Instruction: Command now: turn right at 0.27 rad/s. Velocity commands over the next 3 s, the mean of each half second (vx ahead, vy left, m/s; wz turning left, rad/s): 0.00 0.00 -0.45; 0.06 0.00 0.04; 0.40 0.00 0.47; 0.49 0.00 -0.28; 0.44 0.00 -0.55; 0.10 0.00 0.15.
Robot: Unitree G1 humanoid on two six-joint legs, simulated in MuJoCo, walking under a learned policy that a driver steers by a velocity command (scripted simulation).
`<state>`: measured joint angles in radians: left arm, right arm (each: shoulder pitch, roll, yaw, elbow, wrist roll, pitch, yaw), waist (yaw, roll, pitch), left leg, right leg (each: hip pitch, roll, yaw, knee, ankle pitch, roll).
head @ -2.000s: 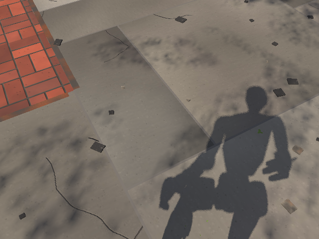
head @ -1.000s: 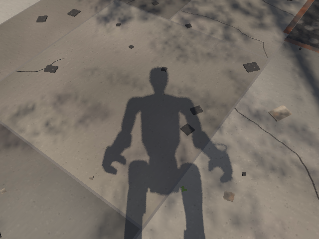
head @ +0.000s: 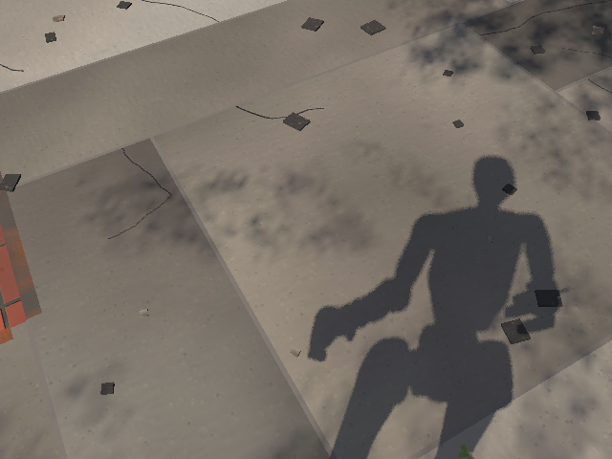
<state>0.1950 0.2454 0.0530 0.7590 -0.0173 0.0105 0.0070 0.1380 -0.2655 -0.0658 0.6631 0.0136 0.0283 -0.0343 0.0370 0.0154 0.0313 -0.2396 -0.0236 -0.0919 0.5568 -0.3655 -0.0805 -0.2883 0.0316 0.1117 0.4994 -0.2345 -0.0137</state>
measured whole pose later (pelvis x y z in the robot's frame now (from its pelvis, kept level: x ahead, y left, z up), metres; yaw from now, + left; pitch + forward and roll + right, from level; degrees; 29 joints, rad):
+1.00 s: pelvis +0.00 -0.05 -0.01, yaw -12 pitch +0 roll -1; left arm 0.18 0.27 0.06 0.69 -0.01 -0.04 0.00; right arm 0.31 -0.28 -0.06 0.74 0.02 0.00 -0.02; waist 0.01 -0.01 0.01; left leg -0.27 0.00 -0.12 0.60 -0.34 -0.01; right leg -0.26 0.07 -0.02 0.59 -0.39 -0.07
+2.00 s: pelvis +0.49 +0.01 -0.02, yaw -7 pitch +2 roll +1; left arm 0.11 0.25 0.03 0.67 -0.02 -0.05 -0.07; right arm 0.33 -0.28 -0.06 0.82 0.00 -0.04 -0.02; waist -0.06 -0.02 0.03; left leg 0.12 -0.03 0.24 0.31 -0.45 0.02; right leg -0.58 -0.02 -0.06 0.62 -0.09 -0.08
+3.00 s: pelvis +0.85 -0.05 +0.00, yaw -17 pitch +1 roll +0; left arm 0.17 0.26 0.05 0.66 0.01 0.01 0.04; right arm 0.19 -0.33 -0.09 0.71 0.02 0.04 0.00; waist 0.00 0.02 0.04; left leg -0.50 -0.04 -0.03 1.01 -0.47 -0.06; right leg -0.25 -0.03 -0.01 0.48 -0.25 0.01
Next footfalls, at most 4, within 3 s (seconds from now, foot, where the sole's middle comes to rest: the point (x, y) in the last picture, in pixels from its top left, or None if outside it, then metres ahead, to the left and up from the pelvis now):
0.04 left None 0.01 0.14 -0.78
0.38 right None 0.01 -0.14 -0.78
0.80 left None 0.06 0.08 -0.78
1.44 left None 0.35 0.10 -0.78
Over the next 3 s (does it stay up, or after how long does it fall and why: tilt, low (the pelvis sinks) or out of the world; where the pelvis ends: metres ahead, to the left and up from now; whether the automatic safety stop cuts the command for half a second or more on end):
stays up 0.85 -0.05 0.00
